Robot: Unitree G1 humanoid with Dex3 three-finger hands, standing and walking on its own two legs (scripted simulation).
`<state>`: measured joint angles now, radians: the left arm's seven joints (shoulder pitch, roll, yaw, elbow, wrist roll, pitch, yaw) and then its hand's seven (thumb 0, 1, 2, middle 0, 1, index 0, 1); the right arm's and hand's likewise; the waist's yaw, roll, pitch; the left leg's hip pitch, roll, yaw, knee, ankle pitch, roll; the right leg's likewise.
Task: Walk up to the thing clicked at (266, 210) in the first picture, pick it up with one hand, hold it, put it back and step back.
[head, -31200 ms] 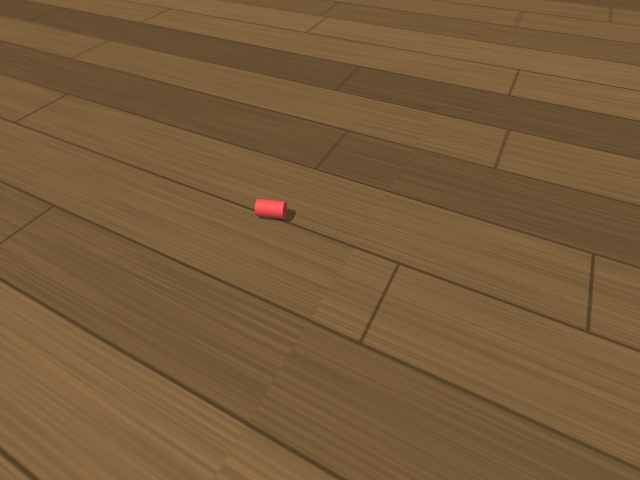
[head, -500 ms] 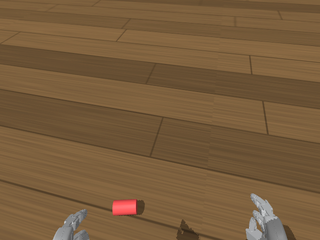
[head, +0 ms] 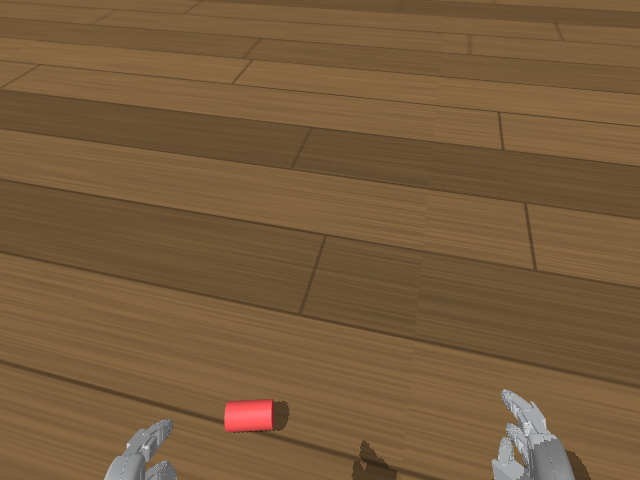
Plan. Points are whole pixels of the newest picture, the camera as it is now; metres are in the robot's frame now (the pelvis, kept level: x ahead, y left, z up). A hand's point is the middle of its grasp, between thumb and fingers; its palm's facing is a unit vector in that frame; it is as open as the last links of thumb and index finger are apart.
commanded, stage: home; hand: left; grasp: from above
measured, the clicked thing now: (250, 415) +0.46 +0.21 -0.68
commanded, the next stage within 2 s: stand in 0.18 s
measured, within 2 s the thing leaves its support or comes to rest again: neither
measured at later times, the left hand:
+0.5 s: hand out of the picture +0.13 +0.22 -0.09, palm faces +0.02 -0.94 -0.33, open 7.4 cm
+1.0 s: hand out of the picture +0.02 +0.24 -0.10, palm faces +0.04 -0.94 -0.33, open 7.4 cm
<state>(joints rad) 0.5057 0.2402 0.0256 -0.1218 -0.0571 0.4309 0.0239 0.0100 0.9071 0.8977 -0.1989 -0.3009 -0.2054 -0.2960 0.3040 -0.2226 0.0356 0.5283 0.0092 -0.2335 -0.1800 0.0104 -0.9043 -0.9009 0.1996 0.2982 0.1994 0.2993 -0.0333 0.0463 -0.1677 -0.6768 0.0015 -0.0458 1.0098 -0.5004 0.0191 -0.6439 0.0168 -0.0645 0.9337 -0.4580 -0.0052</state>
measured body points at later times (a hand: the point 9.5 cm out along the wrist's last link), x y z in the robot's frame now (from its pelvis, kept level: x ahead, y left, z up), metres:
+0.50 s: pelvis -0.01 +0.00 +0.03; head +0.00 +0.01 +0.48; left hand +0.12 +0.27 -0.07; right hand +0.11 -0.27 -0.08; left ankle +0.00 +0.10 -0.68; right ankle +0.01 -0.12 -0.68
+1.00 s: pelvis -0.02 +0.01 +0.06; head -0.03 +0.00 +0.51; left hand +0.02 +0.29 -0.08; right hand +0.05 -0.27 -0.08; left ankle +0.00 +0.10 -0.68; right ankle +0.01 -0.12 -0.68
